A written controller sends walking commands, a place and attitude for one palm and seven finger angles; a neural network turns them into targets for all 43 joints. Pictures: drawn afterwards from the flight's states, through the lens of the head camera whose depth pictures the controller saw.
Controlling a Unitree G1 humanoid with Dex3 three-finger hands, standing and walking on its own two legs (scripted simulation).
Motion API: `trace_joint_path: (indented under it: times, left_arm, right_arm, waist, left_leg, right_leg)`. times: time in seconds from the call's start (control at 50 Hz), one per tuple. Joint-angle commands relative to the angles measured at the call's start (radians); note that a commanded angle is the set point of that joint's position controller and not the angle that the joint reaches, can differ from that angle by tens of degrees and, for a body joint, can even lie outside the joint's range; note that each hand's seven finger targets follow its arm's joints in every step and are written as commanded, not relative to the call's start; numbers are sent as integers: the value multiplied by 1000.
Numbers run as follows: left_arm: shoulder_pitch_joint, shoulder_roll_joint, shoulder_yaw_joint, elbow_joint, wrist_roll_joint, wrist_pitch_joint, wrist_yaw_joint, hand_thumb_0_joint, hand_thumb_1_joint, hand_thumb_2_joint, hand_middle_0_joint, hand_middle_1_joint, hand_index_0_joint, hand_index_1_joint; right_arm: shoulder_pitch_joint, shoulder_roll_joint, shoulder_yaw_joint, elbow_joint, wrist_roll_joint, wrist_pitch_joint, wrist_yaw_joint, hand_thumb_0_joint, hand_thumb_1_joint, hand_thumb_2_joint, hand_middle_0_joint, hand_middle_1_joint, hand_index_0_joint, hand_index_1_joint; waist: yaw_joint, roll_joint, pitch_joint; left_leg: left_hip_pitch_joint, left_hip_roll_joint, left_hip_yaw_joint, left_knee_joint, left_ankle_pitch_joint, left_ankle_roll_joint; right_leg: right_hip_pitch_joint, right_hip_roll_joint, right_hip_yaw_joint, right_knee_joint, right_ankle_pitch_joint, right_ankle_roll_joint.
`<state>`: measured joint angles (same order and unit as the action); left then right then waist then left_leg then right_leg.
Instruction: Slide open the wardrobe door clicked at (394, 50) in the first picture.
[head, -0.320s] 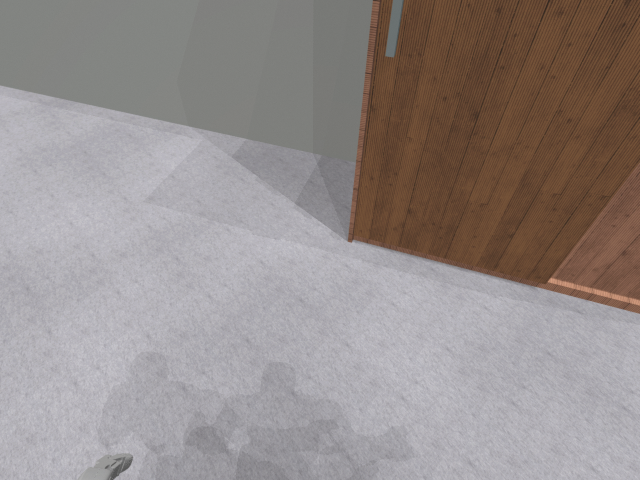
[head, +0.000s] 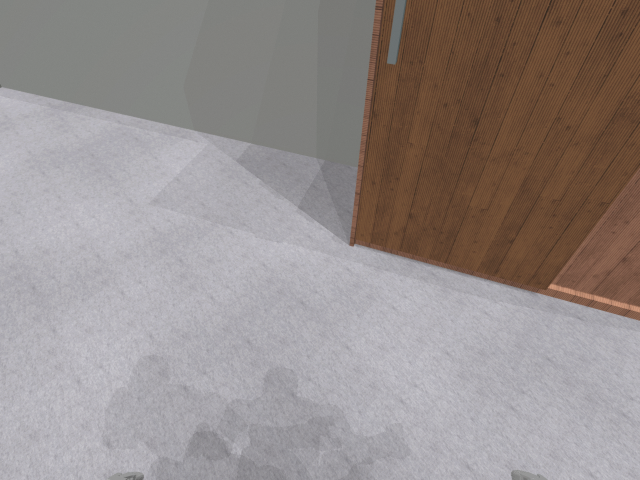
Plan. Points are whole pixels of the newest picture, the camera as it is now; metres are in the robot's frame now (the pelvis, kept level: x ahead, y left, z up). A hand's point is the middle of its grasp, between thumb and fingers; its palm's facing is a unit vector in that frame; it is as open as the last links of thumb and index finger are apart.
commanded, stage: stand and wait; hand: left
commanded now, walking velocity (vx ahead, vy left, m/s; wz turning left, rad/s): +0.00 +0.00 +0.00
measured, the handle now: (401, 8) +1.13 -0.13 +0.17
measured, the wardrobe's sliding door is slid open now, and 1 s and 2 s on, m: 0.00 0.00 0.00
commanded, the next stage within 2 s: look at it before walking up in 0.60 s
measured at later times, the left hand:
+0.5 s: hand out of the picture +0.05 +0.24 -0.15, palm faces -0.03 -0.94 -0.34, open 7.4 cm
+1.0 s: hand out of the picture +0.05 +0.23 -0.15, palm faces -0.04 -0.94 -0.33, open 7.4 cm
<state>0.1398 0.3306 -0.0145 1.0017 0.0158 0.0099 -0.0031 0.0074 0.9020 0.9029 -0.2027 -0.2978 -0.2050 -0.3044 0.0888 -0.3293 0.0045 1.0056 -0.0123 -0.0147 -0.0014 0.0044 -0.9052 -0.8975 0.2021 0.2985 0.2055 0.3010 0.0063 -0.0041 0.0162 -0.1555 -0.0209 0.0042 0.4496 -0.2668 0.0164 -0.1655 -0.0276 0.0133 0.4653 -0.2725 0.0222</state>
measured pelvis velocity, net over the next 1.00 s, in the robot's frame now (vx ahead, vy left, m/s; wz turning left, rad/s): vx -0.02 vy -0.01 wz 0.00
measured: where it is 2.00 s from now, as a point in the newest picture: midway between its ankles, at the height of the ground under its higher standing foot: outside the picture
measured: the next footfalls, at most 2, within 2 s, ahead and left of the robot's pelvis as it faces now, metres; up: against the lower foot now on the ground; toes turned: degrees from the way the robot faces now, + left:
none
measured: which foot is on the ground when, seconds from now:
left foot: down 0.00-1.00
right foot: down 0.00-1.00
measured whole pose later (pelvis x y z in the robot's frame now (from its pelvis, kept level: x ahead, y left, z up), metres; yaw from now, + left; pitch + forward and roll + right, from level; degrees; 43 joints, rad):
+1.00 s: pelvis -0.02 -0.01 +0.01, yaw +0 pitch -2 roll +0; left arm 0.14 0.34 -0.01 1.09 0.02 0.00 -0.01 0.01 0.90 0.90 -0.20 -0.30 -0.20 -0.30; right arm 0.13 -0.34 0.00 1.11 -0.01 -0.01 0.00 0.00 -0.91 -0.90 0.20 0.30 0.20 0.30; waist 0.00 0.00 0.03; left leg -0.15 0.00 0.00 0.37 -0.19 -0.01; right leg -0.15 0.00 0.00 0.38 -0.20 0.00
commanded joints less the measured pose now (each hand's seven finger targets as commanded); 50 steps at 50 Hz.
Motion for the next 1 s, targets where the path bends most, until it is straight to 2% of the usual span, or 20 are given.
trace_joint_path:
  times: [0.0,0.22,0.32,0.4,0.5,0.58,0.74,0.84,0.98]
  left_arm:
    - [-52,210,54,-61,-3,-29,18,0,900,900,-200,-300,-200,-300]
    - [-45,215,51,-12,-6,-34,16,0,900,900,-200,-300,-200,-300]
    - [-41,219,50,2,-7,-37,16,0,900,900,-200,-300,-200,-300]
    - [-45,219,50,8,-5,-36,15,0,900,900,-200,-300,-200,-300]
    - [-50,218,50,10,-4,-34,13,0,900,900,-200,-300,-200,-300]
    - [-49,216,50,12,-3,-34,13,0,900,900,-200,-300,-200,-300]
    - [-44,214,49,13,-5,-38,14,0,900,900,-200,-300,-200,-300]
    - [-44,212,49,17,-4,-36,14,0,900,900,-200,-300,-200,-300]
    - [-41,215,48,20,-3,-37,13,0,900,900,-200,-300,-200,-300]
  right_arm:
    - [-52,-209,-51,-51,-1,-22,-15,0,-900,-900,200,300,200,300]
    - [-37,-213,-45,1,3,-19,-13,0,-900,-900,200,300,200,300]
    - [-26,-216,-42,20,3,-20,-12,0,-900,-900,200,300,200,300]
    - [-23,-215,-41,30,3,-18,-10,0,-900,-900,200,300,200,300]
    - [-13,-216,-42,37,3,-19,-9,0,-900,-900,200,300,200,300]
    - [-12,-216,-41,39,2,-19,-9,0,-900,-900,200,300,200,300]
    - [-12,-215,-41,44,4,-22,-9,0,-900,-900,200,300,200,300]
    - [-13,-217,-41,45,4,-22,-10,0,-900,-900,200,300,200,300]
    - [-15,-216,-41,44,5,-19,-9,0,-900,-900,200,300,200,300]
  waist:
    - [-6,3,-75]
    - [-6,-6,-42]
    - [-6,-10,-49]
    - [-3,-10,-21]
    - [-6,-2,-18]
    - [-4,-6,-14]
    - [-4,-2,-46]
    - [-6,9,-33]
    - [-6,-6,-25]
  left_leg:
    - [28,127,-90,-80,263,28]
    - [14,129,-98,-114,173,19]
    - [18,131,-99,-117,169,15]
    - [0,129,-105,-132,132,14]
    - [-7,130,-110,-143,108,13]
    - [-9,130,-113,-145,103,13]
    - [15,136,-109,-138,154,12]
    - [15,138,-112,-147,150,11]
    - [15,136,-110,-145,142,10]
  right_leg:
    - [17,-87,70,-65,235,-51]
    - [11,-92,92,-117,173,-55]
    - [17,-95,99,-131,163,-57]
    - [0,-93,104,-148,107,-56]
    - [-8,-89,107,-155,65,-55]
    - [-14,-89,106,-158,57,-54]
    - [7,-93,100,-152,123,-54]
    - [-1,-88,98,-152,121,-53]
    - [-8,-90,103,-162,111,-53]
